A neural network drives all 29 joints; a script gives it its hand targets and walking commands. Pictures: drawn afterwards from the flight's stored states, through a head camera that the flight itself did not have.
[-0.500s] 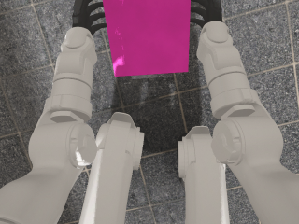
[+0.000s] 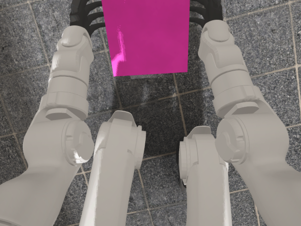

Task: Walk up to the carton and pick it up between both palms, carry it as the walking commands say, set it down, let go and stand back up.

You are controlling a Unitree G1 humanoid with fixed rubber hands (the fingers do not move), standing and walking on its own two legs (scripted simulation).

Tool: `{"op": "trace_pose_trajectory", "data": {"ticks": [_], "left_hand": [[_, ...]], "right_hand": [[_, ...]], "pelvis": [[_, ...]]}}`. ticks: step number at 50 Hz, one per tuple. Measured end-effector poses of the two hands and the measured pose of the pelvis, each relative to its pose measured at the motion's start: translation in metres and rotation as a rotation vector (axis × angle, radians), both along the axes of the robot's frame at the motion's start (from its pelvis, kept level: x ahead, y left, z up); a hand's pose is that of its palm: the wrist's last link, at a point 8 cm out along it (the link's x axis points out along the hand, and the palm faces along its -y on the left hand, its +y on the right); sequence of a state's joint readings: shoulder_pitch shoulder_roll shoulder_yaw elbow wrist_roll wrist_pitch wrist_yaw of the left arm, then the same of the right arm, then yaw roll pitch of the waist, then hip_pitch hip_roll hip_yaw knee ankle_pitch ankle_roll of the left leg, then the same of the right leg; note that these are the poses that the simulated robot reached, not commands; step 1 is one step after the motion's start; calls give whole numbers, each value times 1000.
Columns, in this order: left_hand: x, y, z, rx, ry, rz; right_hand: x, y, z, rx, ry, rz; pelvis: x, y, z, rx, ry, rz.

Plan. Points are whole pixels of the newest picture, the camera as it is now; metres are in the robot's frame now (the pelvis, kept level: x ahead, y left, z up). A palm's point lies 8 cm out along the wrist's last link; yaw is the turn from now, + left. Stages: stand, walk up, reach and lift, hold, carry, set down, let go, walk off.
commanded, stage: set down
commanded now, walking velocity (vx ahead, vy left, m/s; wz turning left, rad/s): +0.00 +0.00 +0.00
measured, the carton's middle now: (148, 28) +0.53 +0.09 -0.26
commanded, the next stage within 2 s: none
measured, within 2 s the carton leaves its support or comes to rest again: rests again in 1.56 s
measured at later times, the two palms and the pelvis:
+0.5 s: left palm (81, 26) +0.49 +0.23 -0.16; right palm (212, 20) +0.54 -0.04 -0.16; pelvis +0.00 +0.00 +0.00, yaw +0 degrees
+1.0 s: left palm (81, 24) +0.50 +0.23 -0.17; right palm (212, 18) +0.55 -0.05 -0.17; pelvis +0.01 +0.00 +0.00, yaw +0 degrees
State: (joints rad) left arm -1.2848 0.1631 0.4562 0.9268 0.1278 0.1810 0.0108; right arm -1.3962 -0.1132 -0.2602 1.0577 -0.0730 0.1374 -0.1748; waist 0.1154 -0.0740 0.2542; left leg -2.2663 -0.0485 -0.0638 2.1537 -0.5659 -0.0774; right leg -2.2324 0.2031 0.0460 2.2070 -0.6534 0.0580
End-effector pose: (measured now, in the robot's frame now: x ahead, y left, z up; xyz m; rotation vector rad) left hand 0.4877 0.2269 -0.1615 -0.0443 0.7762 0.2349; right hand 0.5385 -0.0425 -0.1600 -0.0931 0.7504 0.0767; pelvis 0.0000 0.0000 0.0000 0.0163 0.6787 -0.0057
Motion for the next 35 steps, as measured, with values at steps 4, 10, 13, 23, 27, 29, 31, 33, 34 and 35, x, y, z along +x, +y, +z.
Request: {"op": "trace_pose_trajectory", "data": {"ticks": [4, 10, 13, 23, 27, 29, 31, 33, 34, 35], "left_hand": [[0, 0, 0, -3, -1, -4], [1, 1, -1, -7, -2, -9], [1, 1, -1, -8, -2, -11], [3, 2, -3, -9, -3, -16], [4, 2, -3, -8, -3, -17], [4, 2, -4, -8, -3, -18], [5, 3, -4, -8, -3, -18], [5, 3, -4, -7, -3, -19], [5, 3, -4, -7, -4, -19], [6, 3, -5, -7, -4, -20]], "right_hand": [[0, 0, 0, 0, 1, 6], [1, -1, 0, 2, 3, 15], [2, -1, -1, 3, 4, 19], [5, -2, -3, 9, 4, 33], [6, -2, -3, 12, 3, 37], [6, -2, -4, 13, 3, 39], [7, -2, -4, 14, 2, 42], [7, -2, -5, 16, 2, 44], [8, -2, -5, 16, 1, 44], [8, -2, -5, 17, 1, 45]], "pelvis": [[-1, 0, 0, -1, -6, -1], [-2, 1, 0, -2, -9, -1], [-1, 1, 0, -3, -9, -1], [1, 1, 1, -3, 1, 0], [2, 1, 2, -3, 6, 1], [2, 1, 2, -3, 8, 1], [3, 1, 2, -3, 11, 2], [3, 1, 2, -3, 13, 2], [3, 1, 3, -3, 14, 3], [4, 1, 3, -3, 15, 3]]}}
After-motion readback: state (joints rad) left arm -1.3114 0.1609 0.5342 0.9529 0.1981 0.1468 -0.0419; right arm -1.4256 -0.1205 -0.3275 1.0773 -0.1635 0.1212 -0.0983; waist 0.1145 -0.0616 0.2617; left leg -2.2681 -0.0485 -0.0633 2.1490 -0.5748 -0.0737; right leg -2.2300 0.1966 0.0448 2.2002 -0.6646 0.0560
